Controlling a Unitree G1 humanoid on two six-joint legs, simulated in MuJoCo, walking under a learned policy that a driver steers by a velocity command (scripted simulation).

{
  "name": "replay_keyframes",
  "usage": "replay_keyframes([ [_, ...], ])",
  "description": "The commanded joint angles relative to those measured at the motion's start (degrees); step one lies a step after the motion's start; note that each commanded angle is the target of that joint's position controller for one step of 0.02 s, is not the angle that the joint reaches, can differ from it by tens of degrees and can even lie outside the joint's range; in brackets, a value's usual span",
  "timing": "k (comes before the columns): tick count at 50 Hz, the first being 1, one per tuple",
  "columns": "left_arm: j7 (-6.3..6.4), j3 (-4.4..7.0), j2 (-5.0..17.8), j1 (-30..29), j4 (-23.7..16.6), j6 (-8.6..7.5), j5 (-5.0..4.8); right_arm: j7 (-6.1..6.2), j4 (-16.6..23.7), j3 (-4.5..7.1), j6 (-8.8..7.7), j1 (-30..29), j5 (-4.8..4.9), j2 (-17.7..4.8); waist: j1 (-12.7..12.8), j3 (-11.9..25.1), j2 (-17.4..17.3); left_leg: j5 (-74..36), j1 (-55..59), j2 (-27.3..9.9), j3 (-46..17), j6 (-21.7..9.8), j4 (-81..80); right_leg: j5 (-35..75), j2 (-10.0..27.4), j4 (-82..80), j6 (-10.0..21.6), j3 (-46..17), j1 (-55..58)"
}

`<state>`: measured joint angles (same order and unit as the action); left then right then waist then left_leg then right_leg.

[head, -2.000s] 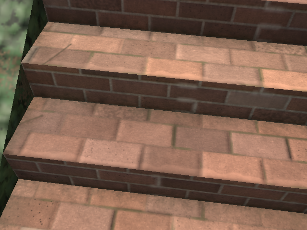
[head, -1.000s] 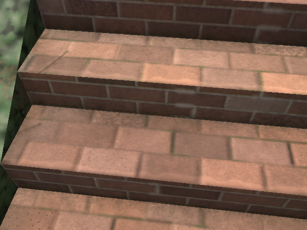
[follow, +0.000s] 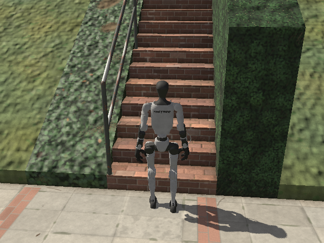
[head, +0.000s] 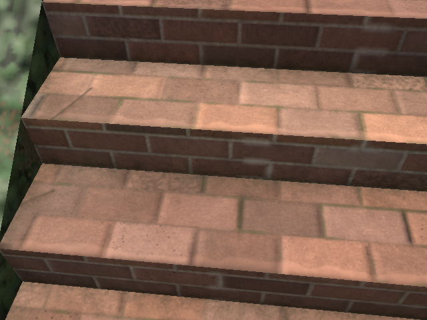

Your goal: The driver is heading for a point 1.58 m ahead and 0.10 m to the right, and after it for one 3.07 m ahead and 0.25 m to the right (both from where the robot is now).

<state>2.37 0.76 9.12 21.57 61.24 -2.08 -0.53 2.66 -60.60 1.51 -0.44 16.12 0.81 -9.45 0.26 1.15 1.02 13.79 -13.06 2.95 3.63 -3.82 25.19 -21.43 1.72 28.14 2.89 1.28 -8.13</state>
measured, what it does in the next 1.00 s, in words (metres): climbs: left foot 0.18 m higher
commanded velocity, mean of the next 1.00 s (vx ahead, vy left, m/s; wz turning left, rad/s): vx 0.45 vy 0.00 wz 0.00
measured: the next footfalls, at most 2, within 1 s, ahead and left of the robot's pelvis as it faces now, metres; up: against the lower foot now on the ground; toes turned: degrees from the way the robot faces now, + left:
left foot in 0.48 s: +0.34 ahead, +0.16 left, +0.18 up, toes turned +8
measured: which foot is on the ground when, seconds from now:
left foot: down 0.00-0.14, up 0.16-0.46, down 0.48-1.00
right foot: down 0.00-0.48, up 0.50-1.00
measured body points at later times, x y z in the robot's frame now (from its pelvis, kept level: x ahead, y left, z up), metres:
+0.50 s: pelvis +0.16 +0.05 +0.01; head +0.21 +0.04 +0.46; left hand +0.05 +0.26 -0.13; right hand +0.45 -0.07 -0.03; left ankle +0.31 +0.15 -0.57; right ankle -0.05 -0.11 -0.71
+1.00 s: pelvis +0.40 +0.08 +0.19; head +0.40 +0.09 +0.64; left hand +0.59 +0.24 +0.07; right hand +0.28 -0.08 +0.04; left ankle +0.30 +0.15 -0.56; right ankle +0.57 -0.05 -0.25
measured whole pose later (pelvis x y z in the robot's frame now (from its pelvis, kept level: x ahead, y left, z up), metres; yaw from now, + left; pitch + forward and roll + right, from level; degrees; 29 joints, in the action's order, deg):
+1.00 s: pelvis +0.40 +0.08 +0.19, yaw +1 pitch +5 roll -2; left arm -4.6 -5.1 7.3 3.3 46.9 3.0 2.2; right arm -4.8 -67.9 -5.4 -6.4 32.1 -9.0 -4.0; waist -3.8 5.9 -0.7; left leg 17.8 -4.6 -1.0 7.0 -3.1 17.3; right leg -2.2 8.0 108.9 13.8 4.3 -83.6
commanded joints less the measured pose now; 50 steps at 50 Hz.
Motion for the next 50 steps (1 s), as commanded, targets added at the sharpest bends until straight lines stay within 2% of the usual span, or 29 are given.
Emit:
replay_keyframes([
  [1,0.35,1.56,5.02,3.42,-1.82,-1.43,-0.61,0.34,4.40,2.31,-1.38,-1.00,0.78,-8.72,0.58,-7.79,-3.04,23.32,-0.95,-11.91,-17.43,-7.00,-10.49,-4.36,0.60,-1.48,3.36,-0.26,-11.82],
  [4,-0.27,1.85,4.34,6.03,-1.30,-2.25,-0.02,-0.26,6.82,1.91,-2.38,-4.51,0.59,-6.19,2.12,-6.28,-0.17,7.70,-3.72,-6.62,-9.68,-5.66,-3.21,4.18,1.49,-4.92,4.16,-3.20,-6.14],
  [6,-0.71,3.55,9.44,8.12,-0.88,-2.74,-0.38,-0.52,7.57,1.67,-3.47,-4.61,0.20,-4.96,1.88,-2.85,9.35,-8.95,-7.91,-0.66,0.02,-2.82,11.65,23.84,4.93,-6.72,5.63,-9.25,2.08],
  [8,-0.87,4.52,10.72,14.46,0.16,-2.78,-0.44,-1.30,7.65,1.32,-4.13,-5.50,-0.04,-4.79,4.48,-1.77,12.53,9.38,-22.19,0.34,3.40,-0.55,28.04,38.29,16.21,-10.43,12.74,-21.01,13.57],
  [10,-0.69,4.38,11.24,18.24,1.70,-3.04,0.67,-1.81,9.91,1.19,-4.05,-12.09,2.27,-3.57,5.38,-7.97,7.79,27.25,-46.55,-2.88,-3.03,0.24,64.59,40.42,25.09,-13.04,18.92,-28.05,22.01],
  [12,-1.00,2.83,7.73,18.50,3.91,-2.83,2.19,-1.33,15.17,-0.52,-4.51,-18.74,4.87,0.10,5.38,-10.08,6.05,34.09,-74.03,-3.31,-10.62,-1.23,98.85,38.56,24.91,-10.87,13.92,-22.47,31.30],
  [14,-1.94,0.56,2.86,17.67,4.93,-1.54,2.61,-2.98,21.50,-3.41,-5.48,-21.77,3.53,4.10,3.87,-7.77,1.88,34.95,-84.15,-3.64,-11.92,-2.79,110.73,33.33,21.12,-9.08,8.15,-15.23,31.17],
  [16,-1.37,-0.63,3.19,6.94,0.74,-0.35,1.27,-5.18,25.75,-6.24,-5.42,-21.31,1.27,5.84,-0.53,-8.43,-3.25,26.47,-71.27,-6.35,-5.89,-1.21,95.53,19.13,14.67,-16.35,4.09,-6.46,10.60],
  [17,-0.56,-0.59,5.37,5.84,0.26,-0.09,0.74,-5.74,26.61,-6.96,-4.93,-21.34,0.14,5.77,-0.35,-9.32,-0.91,22.88,-66.65,-6.19,-0.72,0.67,95.94,18.97,13.43,-19.86,4.77,-5.18,2.20],
  [20,1.61,-0.47,7.89,6.14,-0.01,-0.41,-1.92,-5.47,35.70,-8.52,-5.73,-27.73,-1.35,3.28,-2.06,-8.19,-0.61,4.20,-38.72,-11.06,3.75,2.85,65.23,22.09,9.24,-29.02,4.80,1.16,-18.79],
  [21,1.77,1.22,13.93,6.83,-0.57,-0.75,-2.96,-5.00,37.60,-8.89,-6.28,-29.47,-2.44,3.02,-2.49,-2.41,1.99,9.13,-22.83,-8.61,7.27,1.19,52.16,42.87,9.50,-31.44,5.89,0.39,-18.61],
  [22,1.16,1.70,16.59,10.38,0.12,-1.69,-2.43,-4.80,36.14,-6.81,-6.34,-25.98,-2.00,-0.67,-2.89,3.81,4.65,13.60,-12.66,-3.35,12.24,-0.03,50.69,69.20,9.99,-24.35,6.76,0.77,-12.68],
  [23,-0.18,1.54,17.87,11.77,0.45,-2.55,-0.53,-4.03,33.20,-3.91,-6.37,-12.96,-0.23,-5.66,-10.04,14.84,15.54,11.23,-1.10,1.98,11.14,-2.23,51.15,109.43,11.98,-12.27,7.30,0.60,-3.09],
  [24,-0.71,2.73,20.54,8.34,-0.46,-2.89,-0.37,-3.37,29.28,-0.77,-5.99,-2.04,0.06,-12.69,-16.36,19.27,20.11,11.80,1.55,0.10,-0.44,-6.07,41.22,119.44,12.29,3.37,5.23,-1.59,3.20],
  [25,-1.44,2.39,14.68,8.69,-3.21,-3.59,-1.09,-3.25,23.14,1.90,-5.92,8.56,-3.40,-19.79,-16.14,28.39,-4.27,10.30,15.40,-12.04,-30.51,-14.43,25.56,95.07,4.30,25.97,2.82,-3.73,-11.80],
  [26,-3.95,1.88,9.23,9.84,-0.54,-5.18,0.45,-2.54,17.01,2.14,-4.43,17.14,-5.35,-21.95,-13.38,35.09,-22.39,10.14,22.54,-19.70,-57.74,-18.41,-2.67,15.27,-8.65,46.25,2.77,-14.28,-16.37],
  [27,-6.12,2.31,6.03,8.21,-2.02,-5.62,-0.80,-2.55,16.63,1.38,-4.46,12.84,-5.10,-16.36,-10.23,31.83,-15.16,25.44,17.41,-23.27,-63.64,-16.03,-6.66,9.43,-9.34,66.17,3.30,-23.13,-25.47],
  [28,-6.98,1.52,3.49,-1.66,-7.08,-4.91,-0.27,-3.52,14.33,0.35,-4.01,6.98,-2.04,-11.09,-7.68,17.89,-8.54,39.03,5.87,-21.93,-56.56,-11.25,-6.33,11.10,-6.24,73.38,5.21,-17.31,-33.40],
  [29,-6.41,0.37,1.38,-10.62,-12.94,-4.35,0.23,-4.29,10.60,-0.85,-4.12,3.51,-1.52,-5.45,-4.70,5.12,-3.25,41.56,-7.40,-19.57,-45.52,-8.46,-3.63,12.34,-3.37,74.62,7.17,-11.94,-39.96],
  [31,-5.19,-0.89,-1.03,-10.70,-15.92,-3.18,-0.70,-5.24,4.09,-2.83,-4.38,-0.96,-3.37,3.49,2.67,-0.54,-0.08,28.16,-19.41,-16.95,-29.28,-4.71,-1.54,14.54,-0.71,82.41,9.21,-11.56,-40.60],
  [33,-4.87,-3.50,-5.11,-8.52,-17.33,-2.68,-1.45,-5.87,-0.26,-3.36,-4.45,1.72,-2.62,4.49,3.82,-2.75,-2.59,19.22,-15.35,-17.61,-24.31,-3.71,-4.94,14.66,-2.54,97.47,10.87,-14.17,-53.68],
  [34,-6.78,-2.42,-1.53,-8.42,-15.84,-0.94,2.20,-5.14,0.56,-2.79,-5.58,-2.18,-7.62,-1.75,5.05,-11.58,-0.99,16.12,-24.69,-12.55,-16.79,-3.91,-4.67,23.94,-4.31,93.63,16.37,-16.37,-57.39],
  [35,-7.90,-1.52,0.19,-8.09,-16.67,-0.73,1.99,-5.60,1.28,-2.85,-6.40,-6.40,-9.08,-1.19,7.09,-7.78,-0.43,12.60,-26.85,-10.30,-8.41,-3.04,-7.93,26.45,-3.98,85.49,17.76,-12.92,-53.40],
  [37,-10.21,0.07,5.69,-6.88,-15.96,-0.10,1.35,-5.01,4.41,-3.01,-7.37,-11.58,-7.79,-4.05,9.21,-0.60,-5.79,4.55,-30.36,-8.16,0.78,-4.03,-11.12,29.44,-3.35,84.10,13.96,-5.25,-45.58],
  [38,-11.31,-0.51,5.21,-7.37,-14.11,0.58,1.38,-4.49,1.57,-3.40,-6.79,-3.44,-8.19,-3.65,6.14,0.86,-9.56,4.61,-23.72,-10.89,-3.87,-7.04,-11.60,24.97,-3.28,99.18,13.04,-3.78,-52.40],
  [40,-9.45,-2.59,1.25,-13.75,-15.28,0.89,2.71,-4.53,-4.46,-4.27,-5.71,11.39,-10.39,-1.56,0.60,-3.01,-3.05,9.15,-4.89,-14.80,-10.98,-7.67,-8.05,22.98,-2.31,103.00,14.21,-10.91,-77.76],
  [42,-7.58,-3.71,1.06,-17.79,-16.41,0.68,2.97,-5.15,-6.97,-5.24,-5.83,18.19,-9.83,-0.98,-1.39,-0.76,-4.50,6.91,8.96,-17.22,-13.64,-9.18,-7.71,20.42,-0.42,104.86,13.99,-10.11,-89.86],
  [47,-6.58,-4.62,2.24,-35.24,-23.65,2.74,2.14,-6.88,-9.45,-6.23,-6.21,25.95,-11.56,-0.27,-6.91,-2.81,-5.06,5.03,6.95,-18.15,-10.54,-10.74,-17.16,25.39,6.81,83.14,11.26,1.49,-86.05],
  [50,-6.75,-5.64,-0.25,-41.08,-24.45,4.85,3.08,-8.35,-9.33,-6.64,-5.45,27.87,-8.27,0.09,-7.61,-2.60,-7.02,-4.63,11.11,-20.97,-9.13,-11.35,-23.15,13.85,7.57,71.21,10.51,4.55,-80.15],
])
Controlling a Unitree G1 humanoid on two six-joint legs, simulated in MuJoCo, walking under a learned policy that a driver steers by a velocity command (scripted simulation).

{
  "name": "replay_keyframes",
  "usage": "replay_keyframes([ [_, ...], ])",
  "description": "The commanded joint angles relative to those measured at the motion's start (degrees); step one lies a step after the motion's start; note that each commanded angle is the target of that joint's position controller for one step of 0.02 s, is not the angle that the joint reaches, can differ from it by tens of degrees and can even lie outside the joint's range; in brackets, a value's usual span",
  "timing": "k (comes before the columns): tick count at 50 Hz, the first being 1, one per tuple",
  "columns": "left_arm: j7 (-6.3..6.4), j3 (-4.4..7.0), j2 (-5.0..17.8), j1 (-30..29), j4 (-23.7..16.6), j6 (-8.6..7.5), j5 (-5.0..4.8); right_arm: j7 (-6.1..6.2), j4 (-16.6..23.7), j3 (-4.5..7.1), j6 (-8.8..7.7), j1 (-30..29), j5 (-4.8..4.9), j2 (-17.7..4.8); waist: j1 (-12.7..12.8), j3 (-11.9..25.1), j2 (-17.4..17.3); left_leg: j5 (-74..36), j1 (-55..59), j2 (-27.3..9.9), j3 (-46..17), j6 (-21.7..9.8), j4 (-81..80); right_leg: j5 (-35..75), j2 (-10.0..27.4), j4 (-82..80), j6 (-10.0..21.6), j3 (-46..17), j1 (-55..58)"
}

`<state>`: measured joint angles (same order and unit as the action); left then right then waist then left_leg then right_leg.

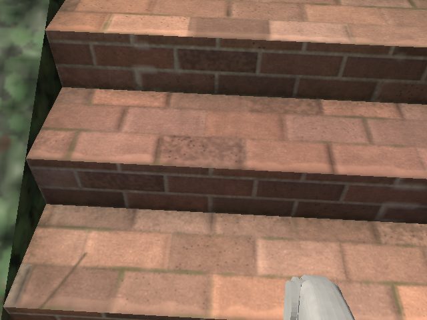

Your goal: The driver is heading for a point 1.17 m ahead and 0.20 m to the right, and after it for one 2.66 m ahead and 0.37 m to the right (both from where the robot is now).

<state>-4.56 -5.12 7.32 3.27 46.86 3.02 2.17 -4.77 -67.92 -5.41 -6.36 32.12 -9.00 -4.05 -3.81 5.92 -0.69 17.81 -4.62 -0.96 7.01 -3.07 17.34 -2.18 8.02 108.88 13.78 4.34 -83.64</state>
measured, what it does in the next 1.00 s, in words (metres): climbs: right foot 0.18 m higher, then left foot 0.18 m higher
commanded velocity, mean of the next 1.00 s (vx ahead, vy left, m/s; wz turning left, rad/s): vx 0.23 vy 0.00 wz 0.00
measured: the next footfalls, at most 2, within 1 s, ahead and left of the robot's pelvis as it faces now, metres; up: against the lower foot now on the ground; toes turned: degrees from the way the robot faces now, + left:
right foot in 0.12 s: +0.24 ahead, -0.13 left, +0.18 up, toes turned -7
left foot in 0.66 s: +0.52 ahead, +0.13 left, +0.36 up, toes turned +6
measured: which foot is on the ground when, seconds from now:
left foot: down 0.00-0.16, up 0.18-0.64, down 0.66-1.00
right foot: up 0.00-0.10, down 0.12-0.72, up 0.74-1.00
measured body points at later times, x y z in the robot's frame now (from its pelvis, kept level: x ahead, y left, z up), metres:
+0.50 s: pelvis +0.26 -0.02 +0.17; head +0.25 -0.02 +0.62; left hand +0.20 +0.17 +0.01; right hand +0.46 -0.22 +0.08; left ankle +0.36 +0.11 -0.27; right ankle +0.20 -0.13 -0.57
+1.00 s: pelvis +0.41 +0.05 +0.32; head +0.42 +0.05 +0.77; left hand +0.48 +0.30 +0.17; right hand +0.45 -0.18 +0.16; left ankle +0.48 +0.12 -0.39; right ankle +0.43 -0.12 -0.25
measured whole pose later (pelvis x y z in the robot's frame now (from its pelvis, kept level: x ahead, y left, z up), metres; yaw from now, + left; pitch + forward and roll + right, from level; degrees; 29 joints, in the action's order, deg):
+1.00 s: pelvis +0.41 +0.05 +0.32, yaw +0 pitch +7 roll +2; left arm -2.0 2.5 12.9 12.0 62.0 -3.5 2.2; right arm -1.5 -60.9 -0.4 -4.4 15.0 -3.5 -9.7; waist -1.6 7.9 2.1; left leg 16.7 -34.2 1.9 9.5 -6.5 43.3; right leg -8.9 2.7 90.1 0.8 -8.2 -53.3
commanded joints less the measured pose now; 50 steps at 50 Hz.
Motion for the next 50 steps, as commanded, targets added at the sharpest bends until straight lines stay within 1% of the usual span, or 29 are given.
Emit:
replay_keyframes([
  [1,-1.25,-0.42,-1.21,-13.53,-7.00,0.27,1.01,-1.24,3.06,0.48,0.36,0.48,3.70,-7.60,2.72,-7.11,-7.91,-19.96,-6.45,-14.74,-4.94,-11.64,-15.13,-5.92,0.01,-12.67,0.15,4.23,11.90],
  [3,-3.16,0.87,2.26,-16.84,-8.64,0.42,1.33,-1.91,4.01,0.93,-1.25,-1.33,6.48,-13.35,5.95,-1.68,-10.47,-60.76,-13.10,-14.52,-3.15,-16.10,-11.76,-14.58,-7.89,-19.12,-3.23,10.63,32.87],
  [4,-3.31,1.30,3.21,-17.22,-9.48,-0.01,0.42,-2.26,2.46,1.80,-1.80,1.32,6.40,-15.91,6.70,-1.15,-11.79,-83.26,-5.80,-15.44,-3.46,-16.85,-6.90,-21.38,-10.86,-27.09,-4.37,11.82,34.90],
  [6,-1.91,2.27,4.75,-5.24,-6.98,-1.78,0.69,-2.30,1.89,5.10,-1.72,-0.24,7.35,-21.45,10.13,4.07,-14.76,-104.77,9.78,-15.65,-2.32,-12.70,4.69,-18.35,-12.50,-48.53,-3.47,9.11,44.25],
  [7,-0.75,3.56,8.98,5.93,-2.72,-1.91,0.78,-3.02,1.48,4.69,-2.07,5.62,4.03,-16.91,9.58,15.83,-6.17,-98.12,-9.22,-12.31,-4.91,-8.72,19.01,5.82,-7.02,-42.48,2.71,-4.16,71.63],
  [8,-0.03,4.67,11.84,18.95,1.90,-1.35,0.88,-3.55,2.58,4.52,-1.56,4.01,4.22,-14.42,14.29,22.75,1.03,-69.63,-23.67,-5.78,-8.45,-6.97,32.20,-5.89,-1.75,-61.34,7.30,-23.99,87.17],
  [9,0.76,6.22,15.75,33.98,7.65,-0.93,2.95,-4.47,3.00,4.81,-0.30,-3.71,5.63,-9.32,18.82,17.21,11.72,-20.27,-40.79,4.11,-14.58,-4.14,57.76,-16.28,7.51,-81.91,13.44,-50.04,89.66],
  [10,1.86,7.11,16.57,36.60,9.97,-2.68,3.17,-3.92,3.63,5.94,-0.03,-7.32,8.80,-9.52,17.91,7.15,9.45,-23.24,-51.38,4.73,-24.17,-4.54,79.97,-21.16,8.12,-84.56,9.55,-54.15,82.37],
  [11,2.07,7.25,14.13,32.43,11.57,-4.31,1.54,-2.00,5.31,6.32,-0.53,-11.59,8.50,-8.70,14.72,2.56,12.75,-20.49,-58.46,5.28,-25.06,-5.10,92.66,-14.82,7.90,-82.84,8.54,-48.06,77.57],
  [12,1.23,6.74,9.06,24.79,13.17,-5.28,0.81,-0.30,7.81,6.52,-0.34,-15.52,8.50,-8.58,10.61,3.01,4.10,-16.99,-60.80,7.06,-24.98,-6.90,99.26,3.33,7.59,-80.77,7.97,-39.86,74.49],
  [14,0.44,3.87,-0.19,10.22,13.86,-5.79,0.63,1.30,11.83,5.22,1.47,-18.15,8.61,-4.93,2.32,3.39,-2.79,-12.74,-61.65,4.58,-24.42,-10.20,103.67,15.93,8.00,-82.68,3.70,-27.59,66.12],
  [16,0.56,3.16,-2.72,2.04,12.98,-7.53,1.19,1.57,13.20,4.44,2.97,-16.26,7.67,-3.02,-3.84,0.89,-2.73,-7.30,-59.84,1.12,-19.59,-10.76,95.81,15.40,3.13,-86.93,-0.60,-10.95,58.27],
  [18,0.42,3.22,-1.39,-4.48,9.18,-8.68,2.08,-0.05,12.32,4.41,3.09,-15.34,8.60,-4.34,-6.90,0.05,-1.35,-8.80,-46.97,-2.63,-11.95,-7.60,84.52,9.35,-3.11,-90.88,-4.31,1.00,45.33],
  [21,2.89,5.56,6.62,16.86,15.33,-8.28,4.20,0.46,15.69,4.14,2.31,-27.06,9.53,-7.64,2.63,-1.18,4.80,6.59,-68.32,0.98,-7.58,-4.37,108.04,19.74,1.95,-92.31,-1.30,-4.24,67.24],
  [23,3.31,5.90,6.66,28.11,20.52,-7.54,7.16,3.48,23.43,1.79,3.31,-40.04,10.17,-5.14,7.30,-3.00,3.33,12.35,-92.68,-0.56,-16.63,-8.57,107.37,19.86,8.70,-91.25,-1.57,-10.59,89.81],
  [24,2.29,5.65,5.53,27.42,20.53,-7.93,7.14,4.20,25.62,1.68,4.16,-42.66,9.37,-5.12,6.01,-2.03,1.09,5.21,-92.66,-3.15,-14.26,-9.65,96.08,13.26,7.87,-92.86,-2.23,-9.20,90.94],
  [26,0.78,5.09,4.01,24.64,18.11,-8.50,5.98,4.62,26.27,1.65,6.50,-41.36,8.00,-5.68,3.60,0.59,2.53,-8.91,-79.46,-7.44,-7.99,-8.18,83.95,6.85,4.93,-97.30,-3.60,-4.59,80.68],
  [27,-0.24,5.04,4.95,18.80,14.17,-8.67,3.75,2.80,25.71,1.24,8.55,-43.34,6.60,-4.89,2.82,-0.77,5.29,-6.75,-64.15,-7.57,-1.55,-7.04,76.86,4.44,4.01,-103.70,-1.72,0.18,67.40],
  [29,-1.60,5.05,6.15,23.74,14.28,-8.81,0.89,0.16,25.59,1.07,10.97,-47.69,5.93,-5.54,5.16,-4.55,7.83,9.67,-54.23,-4.63,1.70,-3.01,72.39,-2.56,6.68,-107.74,-0.30,-2.18,61.39],
  [33,-1.09,6.95,13.43,24.28,13.83,-10.70,-1.66,-0.96,21.69,2.15,6.01,-37.84,7.77,-7.25,1.13,3.51,9.10,-4.14,-37.82,0.12,-1.33,-6.07,48.68,61.15,5.86,-90.07,-5.16,1.37,83.20],
  [34,-1.98,6.41,9.80,32.63,15.10,-10.93,-0.91,-0.77,19.99,1.94,5.93,-35.30,8.70,-9.34,4.13,13.98,0.68,-21.85,-20.88,-1.22,-11.73,-10.11,51.98,56.19,1.05,-83.38,-7.96,-0.26,70.69],
  [35,-2.31,6.38,9.67,31.23,13.95,-10.36,-1.11,-0.60,19.28,2.40,6.77,-28.85,7.68,-11.08,1.22,16.70,-3.31,-13.45,-11.41,-4.66,-22.99,-11.52,38.67,33.84,-4.02,-77.53,-9.24,-1.53,62.17],
  [36,-3.29,5.93,5.17,26.02,11.67,-9.88,-2.09,0.13,16.87,3.94,6.99,-23.54,6.93,-15.94,-0.48,13.52,-10.23,4.02,-7.85,-9.07,-35.26,-12.75,22.30,7.57,-8.67,-72.52,-10.36,-4.39,50.76],
  [38,-1.66,8.65,7.59,18.35,11.35,-8.09,-3.47,2.72,14.64,7.03,4.93,-14.88,5.41,-19.78,-5.85,14.16,-16.03,9.62,-11.25,-15.44,-54.06,-15.06,10.51,-8.73,-9.57,-26.80,-13.03,-20.73,41.98],
  [39,-0.50,9.59,8.10,18.56,12.32,-8.18,-3.06,3.18,13.73,7.35,3.71,-16.89,5.39,-19.03,-4.05,12.28,-13.36,11.56,-16.64,-13.11,-49.11,-12.27,10.98,-6.26,-10.93,-15.60,-12.53,-25.45,40.06],
  [41,1.26,7.87,4.05,18.63,13.80,-8.48,-1.80,2.89,12.84,6.31,1.83,-28.38,6.38,-12.05,3.11,4.87,-0.10,12.41,-25.89,-10.98,-34.75,-8.95,14.42,-2.26,-9.52,-10.25,-11.98,-21.85,34.93],
  [43,2.11,7.29,4.13,18.78,15.26,-7.10,-0.38,3.47,13.32,4.83,0.91,-34.48,7.44,-5.19,7.07,3.61,2.93,12.03,-31.73,-9.66,-28.11,-10.00,11.48,-3.60,-6.34,-11.74,-11.28,-18.67,34.61],
  [46,2.79,7.76,6.82,15.08,15.81,-6.41,0.27,4.01,11.35,4.48,0.32,-27.13,4.79,-4.96,6.46,3.34,1.91,14.78,-30.62,-7.88,-20.90,-9.62,8.39,0.32,-5.22,-17.92,-12.12,-15.45,31.24],
  [50,2.80,8.00,8.67,8.98,13.87,-6.70,0.69,2.90,11.32,5.56,0.82,-19.65,5.57,-9.98,3.56,1.41,-2.39,16.34,-24.04,-11.57,-20.64,-11.99,0.09,-9.50,-3.86,-16.26,-13.36,-10.14,27.90],
])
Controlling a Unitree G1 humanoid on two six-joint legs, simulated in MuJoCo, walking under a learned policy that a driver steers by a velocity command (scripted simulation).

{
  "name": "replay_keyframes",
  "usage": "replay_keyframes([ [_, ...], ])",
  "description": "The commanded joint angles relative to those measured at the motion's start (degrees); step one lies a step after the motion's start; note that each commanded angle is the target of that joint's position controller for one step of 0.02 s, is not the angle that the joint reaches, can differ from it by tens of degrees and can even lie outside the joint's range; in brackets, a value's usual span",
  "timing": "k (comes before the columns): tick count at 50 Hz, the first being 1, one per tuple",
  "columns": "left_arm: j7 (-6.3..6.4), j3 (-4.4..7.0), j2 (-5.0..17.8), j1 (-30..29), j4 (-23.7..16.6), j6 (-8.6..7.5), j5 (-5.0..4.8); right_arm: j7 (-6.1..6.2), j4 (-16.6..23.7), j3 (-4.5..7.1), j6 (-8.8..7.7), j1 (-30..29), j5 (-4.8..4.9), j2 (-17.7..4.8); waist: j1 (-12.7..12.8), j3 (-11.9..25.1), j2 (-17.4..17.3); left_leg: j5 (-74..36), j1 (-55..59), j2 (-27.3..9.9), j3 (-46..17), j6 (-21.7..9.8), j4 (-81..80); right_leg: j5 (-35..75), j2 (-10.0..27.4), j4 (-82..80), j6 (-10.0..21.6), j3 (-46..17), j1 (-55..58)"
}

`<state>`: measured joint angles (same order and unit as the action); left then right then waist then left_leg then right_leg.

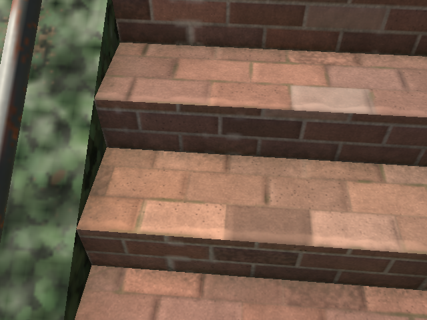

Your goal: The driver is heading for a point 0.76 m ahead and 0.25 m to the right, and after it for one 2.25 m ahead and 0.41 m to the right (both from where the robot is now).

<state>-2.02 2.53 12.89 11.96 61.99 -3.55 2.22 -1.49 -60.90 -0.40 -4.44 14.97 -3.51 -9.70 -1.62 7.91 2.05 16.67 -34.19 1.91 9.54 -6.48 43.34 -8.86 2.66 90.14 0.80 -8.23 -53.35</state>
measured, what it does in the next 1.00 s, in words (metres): climbs: right foot, then left foot 0.18 m higher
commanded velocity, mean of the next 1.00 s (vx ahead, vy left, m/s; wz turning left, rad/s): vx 0.41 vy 0.00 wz -0.10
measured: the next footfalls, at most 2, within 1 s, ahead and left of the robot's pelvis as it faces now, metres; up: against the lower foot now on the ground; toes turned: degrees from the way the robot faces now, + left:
right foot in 0.26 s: +0.08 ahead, -0.13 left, +0.00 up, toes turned -3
left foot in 0.68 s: +0.45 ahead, +0.08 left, +0.18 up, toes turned +6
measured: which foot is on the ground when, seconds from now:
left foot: down 0.00-0.28, up 0.30-0.66, down 0.68-1.00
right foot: up 0.00-0.24, down 0.26-0.74, up 0.76-1.00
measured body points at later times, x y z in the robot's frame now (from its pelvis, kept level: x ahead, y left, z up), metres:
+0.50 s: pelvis +0.15 -0.04 +0.02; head +0.13 -0.05 +0.47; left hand +0.02 +0.14 -0.13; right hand +0.28 -0.24 -0.11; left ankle +0.17 +0.09 -0.38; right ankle +0.04 -0.13 -0.70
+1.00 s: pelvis +0.40 +0.02 +0.21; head +0.40 +0.02 +0.66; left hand +0.52 +0.22 +0.06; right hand +0.35 -0.19 +0.04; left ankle +0.41 +0.08 -0.52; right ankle +0.42 -0.15 -0.24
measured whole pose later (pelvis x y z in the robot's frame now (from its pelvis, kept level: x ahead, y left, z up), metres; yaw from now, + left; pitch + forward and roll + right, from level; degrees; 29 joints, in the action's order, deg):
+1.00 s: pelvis +0.40 +0.02 +0.21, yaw -7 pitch +5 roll +2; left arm -6.3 2.2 9.8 9.8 59.2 -3.9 -0.9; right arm -2.6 -65.7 -1.3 -3.2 20.3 -5.8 -8.0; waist 0.2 6.7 2.9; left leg 16.2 -20.6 1.2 15.2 -5.3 31.0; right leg 0.6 1.6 116.2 14.6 -9.6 -70.1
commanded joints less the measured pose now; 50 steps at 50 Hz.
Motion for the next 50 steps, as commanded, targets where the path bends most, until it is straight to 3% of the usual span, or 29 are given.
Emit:
replay_keyframes([
  [1,0.17,0.05,2.57,-0.17,-1.16,0.04,1.16,-0.71,4.06,0.34,-1.05,-0.82,-0.07,-4.37,0.83,-1.41,-4.90,17.58,7.37,-14.90,-23.79,-9.36,-26.45,-2.36,2.09,2.76,0.04,3.04,-4.55],
  [3,-0.27,-0.02,2.06,2.01,-0.85,-0.14,2.99,-0.83,5.69,0.18,-2.15,-2.82,-0.05,-4.18,2.56,-3.55,-5.58,13.43,6.25,-14.43,-21.63,-9.16,-29.51,1.46,2.80,3.56,1.41,5.41,-1.51],
  [6,-1.43,1.06,4.64,6.19,-0.90,0.31,2.12,-0.67,11.55,0.65,-2.34,-15.01,0.81,-6.54,5.96,-2.36,-2.53,6.79,-4.07,-10.28,-10.05,-7.40,-31.85,0.66,2.62,-16.10,1.18,10.16,26.03],
  [9,-0.41,0.12,2.13,0.83,-4.63,0.66,1.31,-1.28,7.86,1.45,-2.21,-7.33,1.76,-6.63,2.08,-4.19,-6.52,0.75,16.02,-14.98,-15.01,-10.86,-28.77,-14.28,2.23,-41.00,-0.81,8.98,23.77],
  [12,0.27,0.27,1.64,4.97,-3.95,-1.95,-0.16,-2.40,4.90,3.06,-0.58,1.06,2.77,-8.82,-0.23,-4.71,-3.16,3.37,24.04,-15.34,-16.84,-11.34,-18.93,-12.24,-0.71,-65.28,0.52,12.54,31.24],
  [13,0.93,0.61,1.12,7.50,-2.67,-3.15,0.64,-2.76,4.71,3.12,0.15,1.42,1.51,-7.36,0.21,-4.13,-0.97,1.33,18.29,-13.27,-15.41,-10.26,-12.37,-10.77,-0.62,-66.42,2.44,9.74,38.71],
  [14,1.92,1.21,3.84,13.38,-0.92,-4.42,0.81,-3.51,5.32,2.23,-0.29,0.33,0.39,-2.74,2.82,-2.12,9.30,-1.60,1.63,-6.17,-8.81,-5.04,2.24,-10.34,9.44,-66.19,14.34,-6.70,48.97],
  [15,2.50,2.06,7.52,22.20,0.73,-4.55,1.01,-3.84,9.08,1.90,-1.48,-9.97,0.37,-2.11,10.18,-5.06,18.07,8.24,-25.08,1.23,-7.42,-1.38,16.98,-21.53,15.18,-73.14,24.25,-29.20,60.45],
  [16,2.21,1.53,5.84,25.23,2.61,-4.43,3.06,-2.99,9.26,2.03,-2.21,-15.29,0.78,-2.85,13.05,-8.06,12.39,8.27,-38.16,4.36,-17.45,-2.25,40.65,-20.28,16.84,-74.67,25.26,-34.40,63.70],
  [17,1.05,1.49,5.31,21.79,3.11,-3.22,4.70,-2.67,7.03,1.99,-2.77,-12.77,1.57,-3.21,10.21,-8.11,7.43,2.51,-43.00,5.90,-21.31,-3.57,59.79,-13.70,14.77,-70.67,22.49,-28.46,60.66],
  [19,-0.91,-0.69,0.09,12.19,1.22,-1.52,2.99,-2.48,5.06,2.10,-2.38,-6.81,0.81,-3.82,3.74,-10.00,-2.91,-9.58,-43.61,3.30,-20.99,-7.30,62.08,0.82,12.27,-68.97,17.26,-12.82,50.95],
  [21,-1.02,-2.64,-2.60,15.67,3.01,0.55,2.06,-3.78,6.80,1.04,-0.50,-9.51,0.61,-1.78,4.00,-7.20,2.77,-1.26,-43.68,0.94,-13.26,-8.17,80.25,4.55,13.25,-71.21,18.33,-8.74,48.61],
  [24,-0.24,-5.00,-6.17,21.09,6.74,0.40,5.88,-3.31,11.69,-2.19,0.46,-16.34,1.17,2.47,3.40,-8.86,-1.56,-0.90,-60.32,-2.55,-14.60,-11.74,88.37,4.92,13.55,-71.73,15.75,-4.77,51.88],
  [27,0.75,-5.76,-6.06,20.82,6.98,-1.49,6.76,-2.63,15.78,-3.80,0.89,-23.70,1.85,3.41,2.78,-9.68,0.00,-4.04,-54.23,-7.50,-8.48,-11.97,76.79,0.50,9.20,-77.35,12.97,2.82,42.78],
  [29,-0.21,-5.47,-4.21,29.53,9.25,-2.02,6.18,-1.78,22.08,-3.84,3.54,-35.76,1.51,0.92,7.06,-10.10,0.55,-13.34,-46.14,-9.48,-2.53,-8.69,55.27,-1.46,9.63,-85.74,12.87,2.55,37.18],
  [30,-2.18,-4.72,-1.85,22.86,6.89,-0.88,3.50,-2.02,25.34,-4.71,5.27,-43.45,0.96,1.95,5.51,-12.49,3.07,0.31,-28.85,-8.62,-0.40,-6.98,42.21,4.75,11.15,-94.71,13.49,4.05,22.82],
  [31,-3.27,-4.25,1.70,20.70,4.67,-1.87,0.99,-3.75,24.80,-5.03,6.01,-40.87,1.07,4.71,2.47,-10.01,8.74,3.34,-14.25,-4.54,4.48,-3.68,44.26,32.15,11.93,-92.43,17.09,5.02,17.65],
  [33,-4.16,-2.40,8.89,20.65,3.92,-4.21,-0.31,-4.70,20.73,-3.45,6.83,-27.11,1.89,1.19,-3.22,-2.74,10.18,-2.50,-9.49,1.05,5.21,-1.67,32.93,81.70,13.48,-81.07,17.34,9.97,38.81],
  [34,-4.53,-1.89,8.25,20.99,3.83,-4.87,-1.03,-3.82,17.71,-2.03,6.75,-18.76,1.54,-1.62,-4.16,-0.58,9.22,-1.34,-5.19,3.34,4.42,-1.79,24.61,90.67,13.76,-74.53,15.38,10.56,47.68],
  [35,-5.23,-1.43,6.58,22.72,4.88,-4.57,-0.01,-2.93,16.29,-0.99,6.92,-12.61,0.43,-3.29,-4.67,6.41,8.07,-8.87,10.53,2.00,-0.86,-5.62,22.91,93.25,11.44,-62.90,12.22,11.00,43.20],
  [36,-6.38,-2.33,2.35,27.61,5.03,-4.22,3.45,-2.75,13.80,-0.87,6.52,-5.62,2.39,-4.87,-5.16,14.82,-0.16,-0.74,30.23,-5.23,-19.56,-11.56,12.64,73.72,7.03,-50.19,11.17,5.95,26.67],
  [37,-7.41,-2.41,-1.41,22.93,4.72,-3.08,3.04,-1.67,9.10,0.23,6.95,7.54,0.09,-7.25,-11.17,14.12,-7.94,13.29,36.58,-11.76,-38.25,-14.27,-5.87,31.70,-0.50,-35.66,10.39,2.58,13.46],
  [38,-8.19,-1.08,-3.29,18.58,5.26,-1.24,-0.08,-1.09,5.39,2.26,6.68,16.14,-1.86,-11.21,-12.82,10.27,-11.41,29.15,26.92,-20.18,-60.15,-15.43,-23.11,13.08,-4.14,-4.25,8.99,-5.53,8.42],
  [39,-7.68,0.25,-2.00,17.82,5.59,-1.03,-1.91,-0.75,3.54,2.42,4.65,13.64,-0.37,-12.65,-9.05,3.26,-9.40,32.35,20.11,-20.92,-60.14,-11.33,-24.54,16.71,-3.44,11.30,8.74,-9.65,2.10],
  [41,-4.40,0.56,-4.28,8.74,1.80,-2.04,-1.96,-2.23,0.93,0.26,2.19,2.84,1.41,-1.95,-1.98,-2.07,-1.51,18.70,10.05,-19.09,-41.24,-8.25,-19.89,17.37,-3.77,23.61,12.44,-9.66,-4.71],
  [43,-3.20,-0.70,-8.21,7.75,0.41,-0.98,-3.13,-2.44,1.12,-2.88,2.01,-8.73,0.66,7.84,3.95,-1.85,1.55,0.59,5.06,-17.85,-26.02,-3.74,-21.09,15.53,-2.15,26.70,16.78,-9.40,-7.01],
  [47,-4.24,-1.28,-6.85,4.24,-2.63,-0.07,-3.37,-1.25,3.57,-1.37,-0.97,-12.54,-2.13,2.88,8.74,-2.13,-1.10,-13.24,-1.21,-9.68,2.05,1.81,-26.15,14.15,0.67,18.78,13.90,0.53,-3.69],
  [48,-4.90,-0.97,-5.88,4.01,-1.53,-0.19,-3.59,-0.90,2.90,-1.23,-1.31,-9.83,-2.70,1.59,7.56,-1.71,-6.91,-17.95,1.08,-9.70,2.46,-0.31,-28.40,9.14,-0.54,32.70,12.99,4.27,-4.80],
  [50,-4.61,-1.09,-4.02,-0.80,-3.27,0.07,-2.55,-0.96,0.37,-1.21,-0.88,-2.50,-3.33,1.73,4.38,-3.54,-3.59,-16.99,9.87,-12.16,0.25,-3.10,-27.92,6.74,-2.10,37.12,13.95,0.75,-16.22],
])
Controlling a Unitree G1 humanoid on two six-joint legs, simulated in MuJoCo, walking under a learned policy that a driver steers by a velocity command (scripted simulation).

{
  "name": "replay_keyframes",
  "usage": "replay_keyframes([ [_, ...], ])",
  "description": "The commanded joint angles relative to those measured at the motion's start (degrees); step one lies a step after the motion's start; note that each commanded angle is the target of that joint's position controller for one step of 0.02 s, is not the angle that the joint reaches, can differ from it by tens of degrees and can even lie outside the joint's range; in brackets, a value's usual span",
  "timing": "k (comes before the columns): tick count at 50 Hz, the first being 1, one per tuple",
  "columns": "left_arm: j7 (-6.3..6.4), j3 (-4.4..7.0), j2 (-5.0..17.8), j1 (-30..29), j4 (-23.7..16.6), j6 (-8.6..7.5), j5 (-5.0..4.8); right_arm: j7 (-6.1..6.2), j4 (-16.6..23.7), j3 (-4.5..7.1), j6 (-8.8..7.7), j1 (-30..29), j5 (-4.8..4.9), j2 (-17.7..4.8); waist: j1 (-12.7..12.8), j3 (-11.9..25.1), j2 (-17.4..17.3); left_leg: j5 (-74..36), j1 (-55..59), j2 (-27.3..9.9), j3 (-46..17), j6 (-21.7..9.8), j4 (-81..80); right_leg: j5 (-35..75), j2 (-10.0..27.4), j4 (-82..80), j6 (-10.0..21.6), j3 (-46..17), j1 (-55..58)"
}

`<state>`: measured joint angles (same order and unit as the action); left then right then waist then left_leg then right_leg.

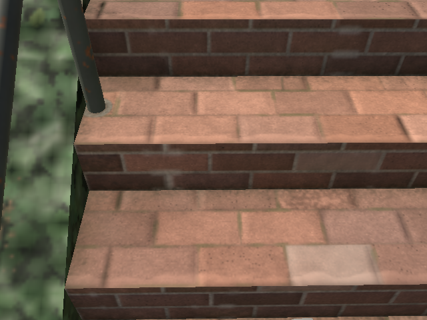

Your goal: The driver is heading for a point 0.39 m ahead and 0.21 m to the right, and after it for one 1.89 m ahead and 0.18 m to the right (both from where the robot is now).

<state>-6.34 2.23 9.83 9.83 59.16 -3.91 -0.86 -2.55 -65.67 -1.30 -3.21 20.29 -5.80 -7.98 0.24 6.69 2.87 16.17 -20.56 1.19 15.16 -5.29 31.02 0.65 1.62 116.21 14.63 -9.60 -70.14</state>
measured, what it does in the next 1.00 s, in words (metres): climbs, turning right: right foot 0.18 m higher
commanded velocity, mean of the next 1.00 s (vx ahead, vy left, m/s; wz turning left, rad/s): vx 0.05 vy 0.00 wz -0.51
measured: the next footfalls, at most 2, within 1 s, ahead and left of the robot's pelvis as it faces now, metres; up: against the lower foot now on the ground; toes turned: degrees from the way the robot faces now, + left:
right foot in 0.32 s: +0.29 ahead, -0.15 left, +0.18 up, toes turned -11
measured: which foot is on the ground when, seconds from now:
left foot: down 0.00-0.34, up 0.36-1.00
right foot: up 0.00-0.30, down 0.32-1.00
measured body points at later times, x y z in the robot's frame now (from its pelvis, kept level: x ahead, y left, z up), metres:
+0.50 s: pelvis +0.17 -0.07 +0.12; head +0.17 -0.07 +0.57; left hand +0.34 +0.15 +0.00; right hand +0.24 -0.36 +0.01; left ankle +0.12 +0.13 -0.41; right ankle +0.25 -0.14 -0.55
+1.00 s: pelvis +0.25 -0.06 +0.18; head +0.26 -0.06 +0.63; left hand +0.53 +0.04 +0.11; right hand +0.24 -0.35 +0.08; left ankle +0.30 +0.10 -0.43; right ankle +0.26 -0.14 -0.55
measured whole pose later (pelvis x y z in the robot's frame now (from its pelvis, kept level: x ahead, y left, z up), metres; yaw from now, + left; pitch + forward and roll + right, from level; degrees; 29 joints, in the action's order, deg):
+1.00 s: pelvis +0.25 -0.06 +0.18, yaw -28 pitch +5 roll +1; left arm 0.2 -1.0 11.9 7.4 35.7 -5.6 0.0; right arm 0.8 -40.4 1.8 -0.9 12.6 -2.1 -15.0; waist -1.6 4.7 1.1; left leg 19.5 -38.7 -1.0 -4.4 10.6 75.8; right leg -11.5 -11.1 33.4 4.3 -13.3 -25.0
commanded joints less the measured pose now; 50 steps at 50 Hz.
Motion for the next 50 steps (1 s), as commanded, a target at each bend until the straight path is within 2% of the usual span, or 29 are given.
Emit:
replay_keyframes([
  [1,0.14,-1.49,-0.87,-3.75,-3.41,0.84,1.00,0.06,1.93,-0.49,-1.77,1.17,-1.35,-1.41,-0.23,-2.44,-4.22,-23.99,6.19,-14.38,-7.50,-5.98,-15.62,-5.85,-1.71,13.89,0.82,1.21,-7.04],
  [2,1.42,-2.86,-3.42,-4.75,-5.18,1.06,0.24,0.16,-2.20,-0.72,-1.04,8.40,-2.37,-1.51,-0.41,-3.69,-7.91,-30.20,16.89,-17.61,-11.01,-6.64,-15.42,-10.27,-2.71,19.30,2.44,-1.29,-17.98],
  [3,2.79,-3.33,-3.05,-8.08,-7.91,1.03,-0.50,0.21,-3.03,-0.86,-0.67,9.88,-3.55,-2.25,-1.21,-3.97,-5.42,-35.75,24.86,-20.21,-12.29,-6.50,-15.02,-12.30,-2.84,18.86,2.61,-2.60,-25.12],
  [5,3.37,-3.87,-1.96,-12.25,-12.27,1.63,-1.21,1.12,-2.55,-0.74,-1.31,9.14,-4.53,-3.65,-0.74,-1.13,-4.70,-39.46,29.15,-18.27,-8.02,-4.54,-15.08,-11.50,-2.23,14.65,1.10,1.19,-26.68],
  [7,3.52,-4.20,-2.07,-14.64,-16.14,2.95,-0.86,2.21,-2.37,-0.53,-2.43,8.39,-4.44,-4.02,1.46,0.37,-5.87,-44.33,25.43,-15.10,-3.25,-2.84,-17.15,-12.88,-0.22,7.65,-0.71,6.73,-20.67],
  [8,3.64,-4.60,-1.30,-18.42,-18.89,4.32,0.70,1.89,-2.77,-0.44,-2.42,9.00,-4.19,-4.24,1.90,1.54,-4.27,-42.55,25.10,-14.86,-1.43,-2.46,-17.98,-9.67,2.38,-5.37,-2.08,8.47,-17.97],
  [10,3.29,-5.68,-2.65,-21.97,-21.79,7.28,2.31,1.82,-3.78,-0.55,-2.60,15.11,-3.35,-4.30,1.40,0.01,-7.00,-48.60,27.02,-16.91,-3.17,-3.65,-19.61,-9.72,3.74,-10.39,-3.26,11.50,-17.04],
  [12,1.41,-6.54,-1.28,-27.94,-23.80,10.12,2.48,-0.58,0.54,1.69,-1.73,5.62,-1.17,-9.98,2.59,-2.01,-5.49,-56.27,16.10,-20.22,-1.55,-5.26,-26.34,-28.44,2.54,-26.24,-1.15,17.97,-1.63],
  [14,0.36,-5.76,-2.43,-17.23,-21.65,8.39,1.65,-0.17,3.40,3.24,-4.63,3.38,2.07,-15.91,8.30,1.54,-13.00,-96.89,20.15,-22.18,0.84,-5.21,-20.25,-20.82,-1.61,-31.79,-4.16,19.61,14.67],
  [15,0.83,-5.26,-0.90,-11.71,-20.35,7.50,1.66,-0.22,5.15,4.51,-5.03,0.69,4.01,-18.63,10.26,1.44,-15.11,-101.84,27.51,-22.61,0.95,-5.12,-15.11,-23.87,-4.87,-41.90,-5.58,19.62,15.31],
  [16,2.05,-4.84,0.17,-8.50,-18.65,6.20,1.28,-0.31,6.47,5.13,-4.68,-0.82,4.14,-18.69,10.27,1.86,-13.33,-103.92,30.53,-21.41,0.53,-5.31,-9.81,-21.90,-7.38,-53.06,-5.89,20.35,18.92],
  [17,4.28,-3.75,2.60,-0.83,-16.30,5.26,1.06,-0.78,8.48,5.41,-4.49,-0.96,2.39,-17.61,9.96,7.63,-11.20,-98.56,22.16,-20.06,-0.80,-4.10,-0.81,-10.75,-7.64,-55.04,-3.49,11.96,34.92],
  [18,6.66,-2.31,7.81,3.96,-15.64,5.09,0.46,-1.87,10.81,4.37,-4.08,2.58,-0.49,-12.58,7.95,19.04,-1.02,-69.02,3.96,-13.37,-3.97,-1.92,13.73,-4.32,-2.24,-60.40,4.11,-9.73,54.93],
  [19,7.30,-0.76,11.75,8.46,-15.50,5.02,5.62,-2.57,12.98,5.58,-1.89,-3.40,2.01,-12.11,11.74,18.15,6.77,-8.29,-10.23,-2.29,-11.36,1.34,38.33,-19.25,4.46,-85.40,7.33,-32.60,58.08],
  [20,6.95,0.85,16.15,7.05,-14.12,3.19,6.38,-3.74,13.54,5.84,-0.76,-2.83,4.50,-10.50,9.40,14.36,6.73,-10.11,-19.40,0.97,-28.25,1.39,61.97,-34.00,8.21,-94.75,4.28,-41.25,53.63],
  [21,7.18,1.00,15.08,3.55,-11.16,1.86,5.76,-3.24,14.16,6.28,0.20,-4.11,5.92,-9.25,6.00,5.28,4.55,-14.04,-26.05,2.12,-32.32,0.42,72.87,-39.97,6.54,-97.95,-0.75,-36.26,45.55],
  [22,6.27,0.60,12.42,-3.03,-9.15,0.39,3.45,-2.41,14.89,5.15,-0.49,-1.90,4.31,-7.44,0.17,0.28,2.14,-15.23,-29.23,1.79,-31.77,0.26,74.49,-41.21,3.82,-95.86,-3.62,-28.94,40.01],
  [23,5.72,-0.31,8.80,-7.97,-8.74,-0.84,1.02,-1.90,15.27,3.89,-0.86,-3.10,3.08,-5.93,-3.23,-0.78,-1.38,-15.85,-30.30,1.55,-30.50,-0.87,74.62,-37.01,0.67,-93.08,-5.00,-22.33,35.70],
  [25,4.77,-3.43,0.12,-13.15,-9.17,-2.14,1.25,0.25,14.24,2.86,-1.61,-2.69,3.30,-5.84,-6.75,1.92,-5.55,-15.49,-29.18,-0.67,-29.07,-1.60,68.41,-21.21,-2.35,-90.92,-7.03,-11.33,33.38],
  [26,4.68,-3.58,0.13,-12.34,-10.18,-2.14,2.28,0.74,13.70,3.24,-1.78,-3.57,3.27,-8.02,-6.36,4.62,-6.05,-17.42,-27.46,-1.40,-28.61,-0.13,64.36,-14.02,-2.20,-91.49,-9.23,-10.17,36.09],
  [28,5.29,-1.68,6.67,-6.54,-11.18,-2.29,3.80,1.82,16.54,4.47,-1.68,-13.19,3.38,-12.53,-4.12,5.15,-4.78,-9.46,-28.67,-2.81,-25.78,5.59,58.26,-10.29,-0.48,-91.95,-12.16,-8.91,41.93],
  [30,6.18,0.05,11.44,-1.50,-13.02,-2.93,3.46,2.88,18.36,4.98,-1.51,-18.50,3.33,-13.42,-2.22,3.49,1.11,-1.84,-30.43,-2.87,-23.58,8.81,56.39,-18.60,0.60,-94.87,-11.10,-11.42,45.41],
  [33,6.27,0.10,10.05,-2.17,-16.52,-3.64,2.65,3.19,18.71,4.96,-2.04,-13.16,3.13,-12.14,-3.38,1.55,5.05,-1.58,-27.37,0.16,-22.38,10.91,69.67,-16.97,-0.40,-94.44,-4.45,-14.15,41.43],
  [36,5.80,0.39,10.25,0.29,-18.87,-4.04,2.84,4.70,22.40,4.83,-2.03,-13.35,3.69,-12.71,-2.03,0.56,2.86,0.18,-33.39,0.71,-24.00,13.45,71.61,-4.10,2.62,-91.17,2.61,-18.39,49.45],
  [40,6.02,-0.53,7.39,4.24,-21.93,-3.13,2.83,6.28,27.66,4.45,-1.55,-14.58,4.49,-12.72,1.01,4.25,3.84,4.09,-37.25,1.28,-24.18,17.07,72.32,15.13,5.22,-86.91,4.24,-22.14,62.40],
  [42,5.82,-1.04,7.37,2.72,-24.11,-3.04,2.11,5.90,28.85,4.76,-0.65,-13.67,3.35,-13.47,0.97,3.76,1.43,3.83,-36.50,0.87,-25.34,17.98,66.94,11.96,5.78,-87.51,5.06,-24.61,63.32],
  [46,6.05,-1.73,8.08,-1.02,-27.52,-3.32,0.76,4.39,29.59,4.20,0.48,-10.86,3.00,-12.11,0.43,2.53,0.12,2.52,-30.63,-2.02,-24.16,18.24,58.10,6.93,7.03,-88.51,5.10,-23.35,58.71],
  [49,6.08,-2.73,6.83,-6.88,-28.91,-2.82,0.01,1.47,29.04,3.14,1.10,-8.27,2.92,-9.24,-2.23,2.05,-1.35,-0.42,-15.51,-5.48,-20.55,17.40,39.79,0.59,3.37,-89.63,-0.46,-16.54,49.05],
  [50,9.20,0.91,8.46,2.56,-23.52,0.24,0.94,3.54,32.25,2.21,4.14,-14.92,6.39,-6.22,2.57,-3.62,-0.04,11.71,-14.92,-2.43,-10.80,10.15,22.67,12.00,1.99,-92.81,-4.36,-11.83,54.58],
])
Keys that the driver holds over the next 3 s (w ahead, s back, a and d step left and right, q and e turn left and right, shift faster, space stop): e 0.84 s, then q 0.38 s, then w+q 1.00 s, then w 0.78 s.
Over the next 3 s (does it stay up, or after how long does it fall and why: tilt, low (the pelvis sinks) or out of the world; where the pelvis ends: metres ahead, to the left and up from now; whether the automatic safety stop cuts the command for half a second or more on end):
stays up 1.07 -0.10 0.61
